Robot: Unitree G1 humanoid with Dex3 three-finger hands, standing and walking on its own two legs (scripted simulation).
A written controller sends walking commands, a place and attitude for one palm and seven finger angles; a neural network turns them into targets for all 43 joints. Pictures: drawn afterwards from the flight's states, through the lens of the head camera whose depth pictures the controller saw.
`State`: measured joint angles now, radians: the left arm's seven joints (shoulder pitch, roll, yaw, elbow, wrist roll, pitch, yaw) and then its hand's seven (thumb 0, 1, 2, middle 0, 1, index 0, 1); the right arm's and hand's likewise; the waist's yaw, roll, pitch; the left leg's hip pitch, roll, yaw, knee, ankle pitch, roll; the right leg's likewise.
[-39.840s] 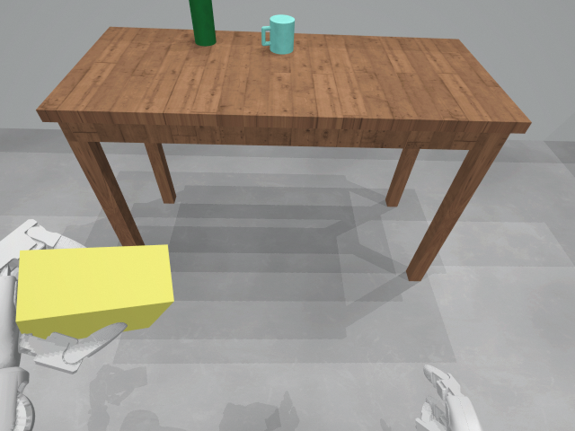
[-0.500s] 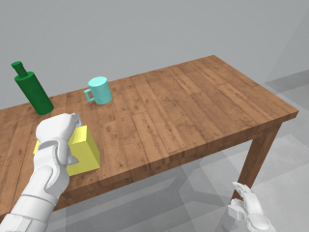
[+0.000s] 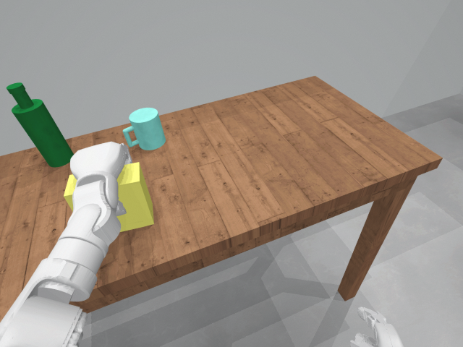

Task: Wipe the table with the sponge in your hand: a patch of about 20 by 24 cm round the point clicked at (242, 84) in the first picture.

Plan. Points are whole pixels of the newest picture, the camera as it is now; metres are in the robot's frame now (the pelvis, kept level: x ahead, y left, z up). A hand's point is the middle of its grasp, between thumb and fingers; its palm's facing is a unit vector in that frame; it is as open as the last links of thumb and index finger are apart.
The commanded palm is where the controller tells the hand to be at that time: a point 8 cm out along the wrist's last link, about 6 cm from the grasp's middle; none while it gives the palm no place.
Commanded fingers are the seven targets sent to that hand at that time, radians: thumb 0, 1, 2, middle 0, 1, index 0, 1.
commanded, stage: wipe forward along the middle lane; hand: left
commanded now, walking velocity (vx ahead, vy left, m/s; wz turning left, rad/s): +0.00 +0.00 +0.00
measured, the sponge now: (117, 207) +0.36 +0.27 +0.06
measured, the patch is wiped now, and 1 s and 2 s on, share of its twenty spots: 1.00 1.00 1.00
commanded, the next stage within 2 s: slide back across to the first lane in 0.88 s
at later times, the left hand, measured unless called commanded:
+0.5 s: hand (105, 166) +0.41 +0.30 +0.12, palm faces -0.02 -0.06 -1.00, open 10.1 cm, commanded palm +0.39 +0.30 +0.16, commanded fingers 0.00 0.10 1.30 -1.20 -1.60 -1.20 -1.60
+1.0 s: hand (97, 152) +0.46 +0.34 +0.12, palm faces -0.06 -0.03 -1.00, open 10.1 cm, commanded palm +0.44 +0.33 +0.17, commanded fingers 0.00 0.10 1.30 -1.20 -1.60 -1.20 -1.60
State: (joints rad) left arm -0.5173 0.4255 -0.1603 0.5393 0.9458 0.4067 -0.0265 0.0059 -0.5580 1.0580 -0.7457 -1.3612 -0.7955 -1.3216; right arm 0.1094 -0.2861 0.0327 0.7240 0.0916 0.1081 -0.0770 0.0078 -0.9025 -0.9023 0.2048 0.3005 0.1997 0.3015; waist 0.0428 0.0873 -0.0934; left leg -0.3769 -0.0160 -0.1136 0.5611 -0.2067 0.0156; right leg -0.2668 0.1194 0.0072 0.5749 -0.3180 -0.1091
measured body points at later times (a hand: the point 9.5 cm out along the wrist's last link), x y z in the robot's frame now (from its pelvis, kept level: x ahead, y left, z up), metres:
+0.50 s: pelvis +0.01 +0.04 +0.00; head +0.00 +0.02 +0.45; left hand +0.41 +0.30 +0.18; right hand +0.16 -0.21 -0.11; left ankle +0.06 +0.15 -0.73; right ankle -0.01 -0.05 -0.73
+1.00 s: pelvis +0.02 +0.07 +0.00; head +0.03 +0.07 +0.45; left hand +0.46 +0.33 +0.18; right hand +0.14 -0.18 -0.12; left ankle +0.06 +0.15 -0.73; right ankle -0.01 -0.05 -0.73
